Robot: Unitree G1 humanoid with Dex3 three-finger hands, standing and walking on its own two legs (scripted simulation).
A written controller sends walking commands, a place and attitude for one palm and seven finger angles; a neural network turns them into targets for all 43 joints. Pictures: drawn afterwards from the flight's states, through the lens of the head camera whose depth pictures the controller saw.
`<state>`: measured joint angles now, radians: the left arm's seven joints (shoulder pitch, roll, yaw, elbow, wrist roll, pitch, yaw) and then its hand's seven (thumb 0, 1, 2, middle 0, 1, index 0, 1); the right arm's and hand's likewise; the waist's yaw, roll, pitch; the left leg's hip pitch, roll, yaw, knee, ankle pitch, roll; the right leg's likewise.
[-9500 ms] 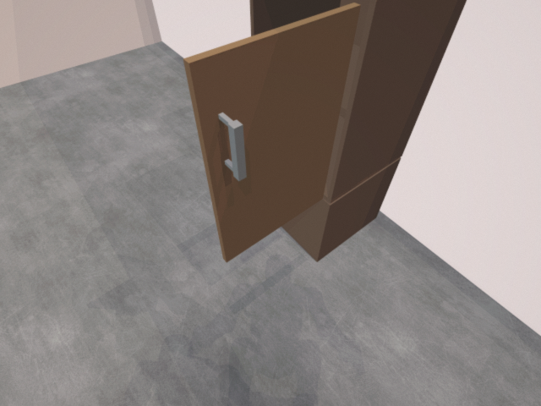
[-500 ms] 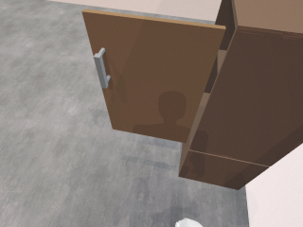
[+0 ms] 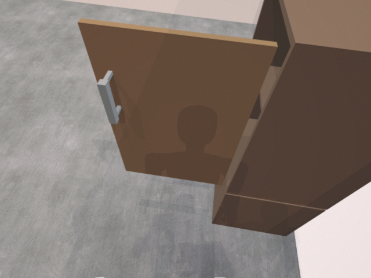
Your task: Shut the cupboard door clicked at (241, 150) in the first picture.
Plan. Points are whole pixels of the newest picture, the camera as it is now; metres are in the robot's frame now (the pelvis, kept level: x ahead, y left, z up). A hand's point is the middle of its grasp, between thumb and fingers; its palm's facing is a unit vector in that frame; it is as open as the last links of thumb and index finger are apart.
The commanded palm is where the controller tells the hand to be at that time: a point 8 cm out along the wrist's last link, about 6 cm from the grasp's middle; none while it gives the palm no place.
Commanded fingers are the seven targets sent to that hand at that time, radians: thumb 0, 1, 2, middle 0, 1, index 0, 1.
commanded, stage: come to a stop and stand still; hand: left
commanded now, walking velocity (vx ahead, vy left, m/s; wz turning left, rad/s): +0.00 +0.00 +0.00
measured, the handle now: (111, 98) +0.50 +0.21 +0.08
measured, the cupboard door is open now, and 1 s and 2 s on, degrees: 91 91 91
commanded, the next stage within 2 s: look again from close up in 0.86 s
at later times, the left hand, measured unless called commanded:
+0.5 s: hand out of the picture +0.01 +0.21 -0.17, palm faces +0.04 -0.97 -0.26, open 7.4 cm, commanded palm none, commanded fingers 0.00 0.90 0.90 -0.20 -0.30 -0.20 -0.30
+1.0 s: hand out of the picture -0.03 +0.25 -0.16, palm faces -0.04 -0.96 -0.29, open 7.4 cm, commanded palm none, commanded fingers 0.00 0.90 0.90 -0.20 -0.30 -0.20 -0.30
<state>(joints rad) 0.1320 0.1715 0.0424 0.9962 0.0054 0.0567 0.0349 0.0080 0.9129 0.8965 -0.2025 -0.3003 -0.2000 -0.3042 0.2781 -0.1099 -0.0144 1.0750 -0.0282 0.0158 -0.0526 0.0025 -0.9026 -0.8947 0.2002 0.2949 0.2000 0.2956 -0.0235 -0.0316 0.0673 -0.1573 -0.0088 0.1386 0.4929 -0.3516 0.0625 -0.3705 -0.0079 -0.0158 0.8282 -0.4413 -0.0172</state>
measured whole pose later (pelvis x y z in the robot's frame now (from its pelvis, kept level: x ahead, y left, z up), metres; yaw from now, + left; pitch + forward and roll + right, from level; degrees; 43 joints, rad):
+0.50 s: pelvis -0.04 +0.00 -0.01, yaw -1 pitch -3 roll -1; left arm 0.27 0.26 0.03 0.95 0.02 0.01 0.03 0.01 0.91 0.90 -0.21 -0.30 -0.20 -0.30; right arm 0.11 -0.26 -0.05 0.92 -0.02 -0.01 -0.01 0.01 -0.90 -0.89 0.20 0.29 0.20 0.30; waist 0.03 -0.02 0.01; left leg -0.26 -0.01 0.03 0.61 -0.31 0.05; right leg -0.22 0.00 -0.02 0.56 -0.30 0.01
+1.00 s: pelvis -0.06 +0.02 +0.00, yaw -1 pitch -1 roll -1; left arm 0.26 0.31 0.00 1.04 0.02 0.00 0.01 0.01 0.91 0.90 -0.20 -0.30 -0.20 -0.30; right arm 0.22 -0.29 -0.01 1.07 -0.02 0.00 0.01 0.01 -0.90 -0.89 0.20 0.30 0.20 0.30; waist 0.00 -0.02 0.03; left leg -0.25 -0.04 0.05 0.46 -0.19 0.07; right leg -0.22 -0.04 -0.01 0.44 -0.19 0.04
